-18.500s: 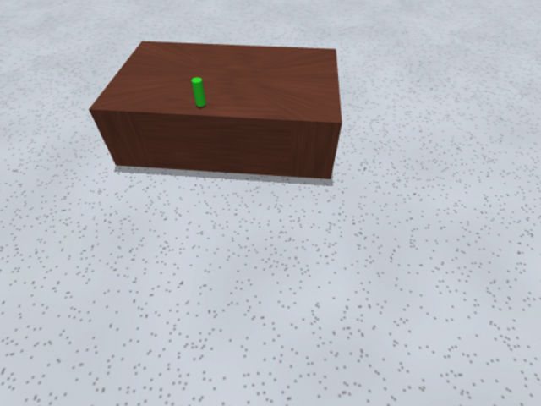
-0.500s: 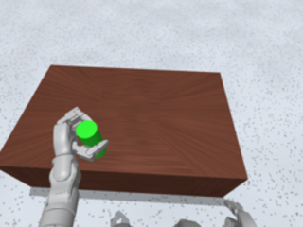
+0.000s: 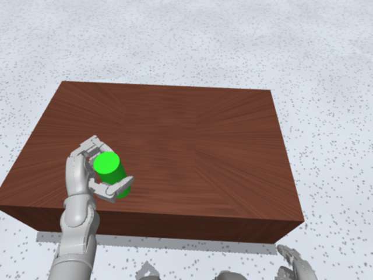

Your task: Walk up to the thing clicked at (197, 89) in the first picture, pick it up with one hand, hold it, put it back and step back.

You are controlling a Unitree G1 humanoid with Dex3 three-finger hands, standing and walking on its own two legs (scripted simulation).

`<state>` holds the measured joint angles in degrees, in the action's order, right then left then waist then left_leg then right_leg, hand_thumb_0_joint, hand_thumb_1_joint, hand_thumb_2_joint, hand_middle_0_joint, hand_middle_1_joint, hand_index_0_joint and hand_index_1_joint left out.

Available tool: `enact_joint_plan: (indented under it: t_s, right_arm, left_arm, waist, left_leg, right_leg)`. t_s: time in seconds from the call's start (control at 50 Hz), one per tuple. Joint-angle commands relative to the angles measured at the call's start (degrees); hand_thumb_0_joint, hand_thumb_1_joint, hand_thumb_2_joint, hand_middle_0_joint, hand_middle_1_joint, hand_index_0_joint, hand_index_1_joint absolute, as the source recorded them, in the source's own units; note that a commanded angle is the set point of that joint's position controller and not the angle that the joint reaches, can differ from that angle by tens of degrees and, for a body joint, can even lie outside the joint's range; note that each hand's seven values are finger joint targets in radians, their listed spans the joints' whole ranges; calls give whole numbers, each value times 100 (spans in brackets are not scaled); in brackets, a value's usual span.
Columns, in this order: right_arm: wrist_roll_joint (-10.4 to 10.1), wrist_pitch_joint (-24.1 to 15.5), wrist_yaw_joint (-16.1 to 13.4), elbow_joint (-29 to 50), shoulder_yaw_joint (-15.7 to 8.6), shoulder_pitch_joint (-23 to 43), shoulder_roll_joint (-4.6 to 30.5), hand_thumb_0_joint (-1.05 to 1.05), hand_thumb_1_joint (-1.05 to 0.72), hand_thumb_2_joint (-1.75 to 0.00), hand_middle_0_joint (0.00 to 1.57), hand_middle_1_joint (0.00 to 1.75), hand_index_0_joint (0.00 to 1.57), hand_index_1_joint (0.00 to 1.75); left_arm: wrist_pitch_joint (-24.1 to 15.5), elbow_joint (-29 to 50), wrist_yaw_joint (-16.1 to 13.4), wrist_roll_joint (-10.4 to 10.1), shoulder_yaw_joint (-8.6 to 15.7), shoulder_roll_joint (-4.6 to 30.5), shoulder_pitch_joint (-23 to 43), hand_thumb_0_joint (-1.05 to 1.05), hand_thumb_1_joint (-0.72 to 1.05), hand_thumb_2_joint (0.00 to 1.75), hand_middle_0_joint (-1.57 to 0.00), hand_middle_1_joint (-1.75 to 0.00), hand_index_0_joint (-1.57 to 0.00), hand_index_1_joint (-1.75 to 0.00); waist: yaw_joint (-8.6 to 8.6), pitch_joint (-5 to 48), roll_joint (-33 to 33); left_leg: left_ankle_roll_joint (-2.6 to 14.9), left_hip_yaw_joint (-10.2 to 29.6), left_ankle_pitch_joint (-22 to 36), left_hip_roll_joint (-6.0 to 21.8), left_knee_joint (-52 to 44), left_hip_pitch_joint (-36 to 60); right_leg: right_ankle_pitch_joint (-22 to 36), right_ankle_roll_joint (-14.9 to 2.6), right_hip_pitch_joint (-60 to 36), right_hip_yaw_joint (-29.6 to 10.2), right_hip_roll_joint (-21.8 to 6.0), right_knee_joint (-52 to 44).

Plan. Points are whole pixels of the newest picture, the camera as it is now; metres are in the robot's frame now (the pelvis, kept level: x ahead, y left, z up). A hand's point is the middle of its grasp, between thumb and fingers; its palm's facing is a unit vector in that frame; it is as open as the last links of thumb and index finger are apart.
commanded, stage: hold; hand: left
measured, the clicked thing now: (114, 176) +0.32 +0.16 +0.04
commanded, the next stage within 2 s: crouch in 0.28 s
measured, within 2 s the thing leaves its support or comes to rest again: neither
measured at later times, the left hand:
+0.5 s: hand (108, 166) +0.33 +0.17 +0.06, palm faces +0.19 -0.98 +0.00, open 8.8 cm
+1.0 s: hand (115, 166) +0.43 +0.21 -0.09, palm faces +0.23 -0.97 -0.01, open 8.8 cm
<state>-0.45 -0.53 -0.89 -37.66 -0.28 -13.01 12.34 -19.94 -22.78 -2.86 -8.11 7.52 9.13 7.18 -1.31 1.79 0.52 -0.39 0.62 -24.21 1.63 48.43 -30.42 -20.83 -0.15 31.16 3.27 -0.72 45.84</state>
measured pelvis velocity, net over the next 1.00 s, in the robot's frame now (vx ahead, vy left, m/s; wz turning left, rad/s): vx -0.03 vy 0.00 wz -0.02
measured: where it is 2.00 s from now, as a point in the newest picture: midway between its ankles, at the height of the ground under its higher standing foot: outside the picture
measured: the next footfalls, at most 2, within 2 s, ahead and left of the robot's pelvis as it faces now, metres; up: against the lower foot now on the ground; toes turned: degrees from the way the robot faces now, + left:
none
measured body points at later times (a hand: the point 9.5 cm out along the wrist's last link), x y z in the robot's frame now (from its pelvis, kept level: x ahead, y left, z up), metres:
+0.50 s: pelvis +0.00 +0.00 +0.00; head +0.03 +0.01 +0.45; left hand +0.32 +0.22 +0.06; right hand +0.12 -0.24 -0.11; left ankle +0.00 +0.12 -0.70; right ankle +0.02 -0.12 -0.70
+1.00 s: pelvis -0.03 +0.00 -0.11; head +0.12 +0.03 +0.31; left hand +0.41 +0.26 -0.09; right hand +0.05 -0.26 -0.24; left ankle +0.00 +0.12 -0.70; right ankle +0.02 -0.12 -0.70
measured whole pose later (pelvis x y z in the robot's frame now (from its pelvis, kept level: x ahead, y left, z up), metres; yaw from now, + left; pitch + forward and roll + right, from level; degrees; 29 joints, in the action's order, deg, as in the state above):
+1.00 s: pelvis -0.03 +0.00 -0.11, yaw -1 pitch +26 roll -2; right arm 2.7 -0.4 2.4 -40.7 -0.3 -13.1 14.3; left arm -35.0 -57.1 0.7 -6.4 20.2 18.8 36.8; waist -5.4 8.3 0.0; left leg -0.2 1.9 -34.3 1.6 81.6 -73.1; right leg -30.3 -0.5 73.5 3.7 -1.3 78.1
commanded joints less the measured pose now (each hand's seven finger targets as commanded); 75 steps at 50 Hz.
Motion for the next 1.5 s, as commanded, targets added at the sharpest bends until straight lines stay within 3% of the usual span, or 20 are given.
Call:
enact_joint_plan:
  t_s: [0.0,0.08,0.12,0.14,0.3,0.32,0.4,0.52,0.64,0.72,0.86,0.94,0.96,1.0,1.06,1.1,1.22,1.3,1.38,1.48]
  right_arm:
    - [15,-275,-102,677,-258,177,730,0,-92,-91,20,30,20,30]
    - [18,-269,-107,634,-270,138,740,0,-91,-91,20,30,20,30]
    - [25,-258,-92,681,-257,186,719,0,-91,-90,20,30,20,30]
    - [11,-278,-95,669,-297,161,772,0,-91,-91,20,30,20,30]
    - [18,-267,-95,687,-237,221,690,0,-91,-91,20,30,20,30]
    - [15,-269,-108,686,-283,146,753,0,-91,-91,20,30,20,30]
    - [19,-268,-96,633,-283,140,750,0,-90,-90,20,30,20,30]
    - [45,-344,-46,536,-326,156,757,0,-90,-90,20,30,20,30]
    - [159,-431,50,334,-406,-52,824,0,-89,-90,20,30,20,30]
    - [254,-472,136,334,-392,-224,912,0,-89,-90,20,30,20,30]
    - [339,-276,230,288,-348,-542,1159,0,-89,-90,20,30,20,30]
    - [328,-107,248,80,-366,-732,1247,0,-90,-90,20,30,20,30]
    - [320,-68,237,68,-367,-757,1254,0,-90,-90,20,30,20,30]
    - [325,-4,262,46,-337,-809,1199,0,-91,-90,20,30,20,30]
    - [313,43,297,-8,-369,-798,1215,0,-90,-90,20,30,20,30]
    - [313,48,295,-20,-363,-752,1251,0,-90,-90,20,30,20,30]
    - [345,25,315,9,-284,-651,1236,0,-91,-90,20,30,20,30]
    - [382,51,281,-4,-270,-671,1285,0,-90,-90,20,30,20,30]
    - [391,45,258,-81,-231,-766,1279,0,-91,-91,20,30,20,30]
    - [364,65,242,-71,-216,-683,1308,0,-91,-91,20,30,20,30]
  left_arm:
    - [-444,1102,-35,-48,171,518,1454,0,8,133,-135,-152,-137,-153]
    - [-482,1444,-47,1,156,659,1792,0,8,134,-136,-153,-138,-153]
    - [-417,897,-10,24,5,416,1227,0,11,133,-135,-152,-137,-152]
    - [-454,1227,-38,4,228,648,1493,0,11,134,-136,-152,-137,-153]
    - [-448,979,-52,-37,237,582,1570,0,10,134,-137,-154,-139,-154]
    - [-501,1573,-61,-50,318,774,1919,0,9,135,-137,-154,-139,-155]
    - [-399,770,0,25,165,557,1475,0,12,132,-138,-152,-140,-152]
    - [-667,537,87,-44,363,652,2146,0,12,134,-140,-155,-143,-154]
    - [-1258,-654,94,57,868,1003,2765,0,13,135,-138,-156,-141,-155]
    - [-1785,-1284,227,150,818,1281,3811,0,15,134,-140,-156,-144,-155]
    - [-2104,-1638,266,104,1218,1957,5069,0,12,133,-136,-149,-137,-150]
    - [-1902,-2680,404,136,1503,2038,4568,0,11,132,-135,-148,-136,-149]
    - [-1922,-2395,404,147,1723,2396,4782,0,11,132,-135,-147,-136,-149]
    - [-1896,-2376,417,157,1772,2366,4821,0,11,130,-135,-147,-137,-148]
    - [-1860,-2667,451,157,1714,2060,4734,0,13,129,-133,-145,-134,-145]
    - [-1901,-2688,456,220,1928,2464,4979,0,14,128,-133,-144,-134,-144]
    - [-1981,-3001,482,288,1779,2341,5204,0,14,129,-136,-147,-139,-146]
    - [-2043,-2435,474,367,1906,2839,5937,0,14,133,-139,-150,-141,-150]
    - [-1923,-2530,529,314,1973,2915,5868,0,15,135,-140,-152,-142,-152]
    - [-1778,-3086,556,344,1967,2786,5662,0,16,137,-140,-152,-141,-153]
  waist:
    - [-59,1483,-174]
    - [-45,1529,128]
    - [-25,1366,-68]
    - [28,1467,20]
    - [-7,1375,-141]
    - [22,1726,-24]
    - [-67,1329,-67]
    - [-177,1027,-159]
    - [-251,1562,-122]
    - [-442,2383,247]
    - [-276,4009,921]
    - [-331,3924,460]
    - [-291,4073,383]
    - [-326,4153,257]
    - [-496,3736,141]
    - [-523,3625,220]
    - [-581,3626,532]
    - [-538,4029,1100]
    - [-565,4485,973]
    - [-623,3859,833]
  left_leg:
    - [74,-23,1310,-126,-689,453]
    - [49,9,1066,-122,-808,520]
    - [55,22,1211,-116,-763,375]
    - [51,13,1230,-118,-785,456]
    - [71,6,1034,-120,-784,339]
    - [63,12,1193,-114,-801,540]
    - [60,1,1123,-119,-778,385]
    - [111,18,545,-119,-564,-179]
    - [104,43,385,-148,324,-1074]
    - [69,145,318,-158,1220,-1705]
    - [10,251,886,-142,1966,-1801]
    - [78,247,1151,-135,2326,-2511]
    - [116,203,1154,-145,2439,-2693]
    - [151,174,1233,-157,2575,-2939]
    - [143,230,907,-143,2615,-3179]
    - [157,253,644,-116,2772,-3389]
    - [101,350,301,-67,2936,-3435]
    - [43,424,-51,-25,2989,-3271]
    - [108,293,331,-54,3329,-3559]
    - [91,396,-110,-32,3309,-3876]
  right_leg:
    - [1437,-13,-892,-98,76,-584]
    - [1103,-59,-827,-68,80,-585]
    - [1224,-54,-819,-49,95,-572]
    - [1250,-66,-844,-56,84,-563]
    - [1084,-29,-876,-64,78,-627]
    - [1224,-46,-998,-71,77,-593]
    - [1151,-54,-768,-69,93,-592]
    - [673,-55,-162,-98,47,-430]
    - [558,-63,626,-178,15,416]
    - [409,-122,1733,-165,36,1346]
    - [546,-241,2450,-152,51,2224]
    - [967,-226,2370,-155,56,2475]
    - [1132,-190,2155,-249,42,2488]
    - [1350,-169,1981,-273,33,2588]
    - [909,-206,2506,-148,79,2696]
    - [563,-203,2886,-133,82,2795]
    - [55,-267,3651,-73,93,3111]
    - [-289,-298,4069,-75,95,3301]
    - [109,-257,3668,-173,93,3375]
    - [-319,-278,4268,-75,87,3504]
